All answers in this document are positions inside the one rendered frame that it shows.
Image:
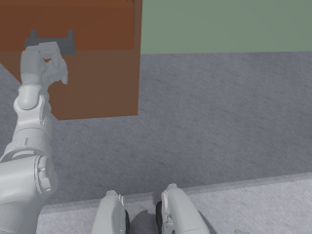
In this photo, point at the drawer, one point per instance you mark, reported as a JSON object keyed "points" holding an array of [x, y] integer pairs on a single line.
{"points": [[97, 24]]}

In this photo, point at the right robot shin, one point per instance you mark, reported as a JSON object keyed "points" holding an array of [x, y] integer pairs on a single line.
{"points": [[168, 224]]}

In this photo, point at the robot left forearm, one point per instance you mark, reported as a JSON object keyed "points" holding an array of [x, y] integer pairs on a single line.
{"points": [[33, 132]]}

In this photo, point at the cabinet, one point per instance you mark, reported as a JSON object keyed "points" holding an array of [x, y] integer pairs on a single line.
{"points": [[100, 83]]}

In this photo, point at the robot left upper arm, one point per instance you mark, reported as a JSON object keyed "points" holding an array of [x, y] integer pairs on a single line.
{"points": [[25, 185]]}

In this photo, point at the robot shin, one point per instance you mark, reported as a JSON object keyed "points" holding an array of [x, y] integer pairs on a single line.
{"points": [[123, 222], [168, 224]]}

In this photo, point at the left robot shin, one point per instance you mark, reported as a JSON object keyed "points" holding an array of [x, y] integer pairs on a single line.
{"points": [[123, 222]]}

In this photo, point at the handle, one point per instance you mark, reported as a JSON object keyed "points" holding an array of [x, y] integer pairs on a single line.
{"points": [[66, 45]]}

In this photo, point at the left robot hand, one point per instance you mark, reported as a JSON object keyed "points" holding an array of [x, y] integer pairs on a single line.
{"points": [[34, 70]]}

